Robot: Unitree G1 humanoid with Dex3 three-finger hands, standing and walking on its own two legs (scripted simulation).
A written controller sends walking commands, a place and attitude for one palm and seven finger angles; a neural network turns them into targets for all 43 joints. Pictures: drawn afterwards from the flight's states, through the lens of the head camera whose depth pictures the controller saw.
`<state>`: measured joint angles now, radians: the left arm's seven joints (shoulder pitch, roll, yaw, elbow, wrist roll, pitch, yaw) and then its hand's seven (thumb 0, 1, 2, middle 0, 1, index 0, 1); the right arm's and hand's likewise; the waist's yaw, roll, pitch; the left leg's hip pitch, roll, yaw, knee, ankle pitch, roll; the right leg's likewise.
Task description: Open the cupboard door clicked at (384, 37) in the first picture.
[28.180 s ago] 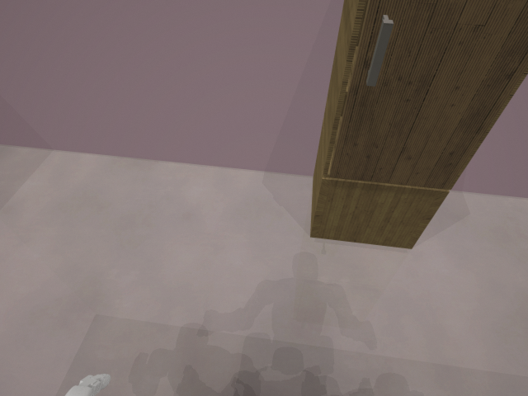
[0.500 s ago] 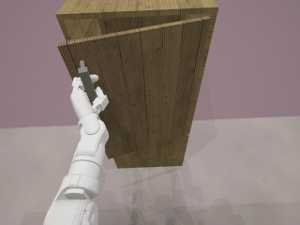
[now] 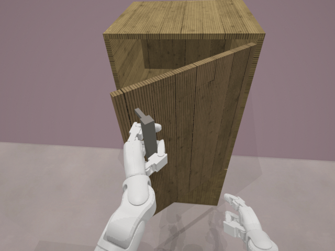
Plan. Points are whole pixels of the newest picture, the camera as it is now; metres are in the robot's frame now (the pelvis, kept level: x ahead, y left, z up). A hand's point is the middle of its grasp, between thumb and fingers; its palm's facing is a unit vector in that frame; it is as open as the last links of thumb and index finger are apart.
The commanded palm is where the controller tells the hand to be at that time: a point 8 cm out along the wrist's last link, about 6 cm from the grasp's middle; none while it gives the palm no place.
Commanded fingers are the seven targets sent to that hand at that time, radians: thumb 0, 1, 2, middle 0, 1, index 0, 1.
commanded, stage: open thumb and fingers to let go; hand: left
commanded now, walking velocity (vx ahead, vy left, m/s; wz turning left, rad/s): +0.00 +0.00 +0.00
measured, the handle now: (146, 139) +0.34 +0.08 +0.13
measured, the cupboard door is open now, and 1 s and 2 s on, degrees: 39 36 38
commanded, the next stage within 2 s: slide the hand sideways off the handle in 0.82 s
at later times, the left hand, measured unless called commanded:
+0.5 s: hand (157, 149) +0.31 +0.05 +0.13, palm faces +0.33 -0.94 -0.03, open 12.2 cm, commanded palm +0.26 +0.08 +0.13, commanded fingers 0.00 -0.50 0.30 -0.27 -1.00 -0.27 -1.00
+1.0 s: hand (155, 152) +0.30 +0.05 +0.13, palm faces +0.17 -0.98 -0.05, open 15.0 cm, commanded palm +0.26 +0.08 +0.13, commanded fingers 0.00 -0.50 0.30 -0.15 -0.30 -0.15 -0.30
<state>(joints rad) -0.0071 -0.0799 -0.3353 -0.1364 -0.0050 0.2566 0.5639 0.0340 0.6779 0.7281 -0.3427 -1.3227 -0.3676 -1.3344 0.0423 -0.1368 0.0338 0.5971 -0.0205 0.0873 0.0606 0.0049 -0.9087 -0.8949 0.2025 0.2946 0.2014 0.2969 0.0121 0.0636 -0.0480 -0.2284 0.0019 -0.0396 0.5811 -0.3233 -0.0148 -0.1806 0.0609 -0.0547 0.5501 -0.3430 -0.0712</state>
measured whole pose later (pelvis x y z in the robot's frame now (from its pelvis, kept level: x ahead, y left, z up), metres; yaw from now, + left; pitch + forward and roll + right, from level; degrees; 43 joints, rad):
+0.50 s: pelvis -0.01 +0.00 +0.00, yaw +0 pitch -2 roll +0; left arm -0.12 -0.12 -0.25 0.00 0.04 0.19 0.61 0.00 -0.22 0.41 -0.32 -1.23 -0.33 -1.22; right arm 0.16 -0.18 0.00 0.68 -0.02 0.09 0.01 0.01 -0.91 -0.90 0.20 0.29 0.20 0.30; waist 0.01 0.06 -0.02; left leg -0.23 0.00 -0.04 0.55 -0.28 -0.02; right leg -0.19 0.06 -0.06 0.53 -0.31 -0.07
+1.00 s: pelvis -0.02 +0.02 +0.00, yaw +1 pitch -2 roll +0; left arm -0.17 -0.10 -0.29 0.06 0.05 0.17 0.47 -0.01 -0.49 0.30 -0.38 -0.57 -0.32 -0.63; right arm 0.11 -0.14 0.03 0.64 -0.02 0.11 0.03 0.01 -0.91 -0.89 0.20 0.29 0.20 0.30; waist 0.03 0.03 0.00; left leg -0.24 -0.03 -0.04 0.55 -0.27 0.01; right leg -0.20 0.03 -0.06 0.55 -0.31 -0.05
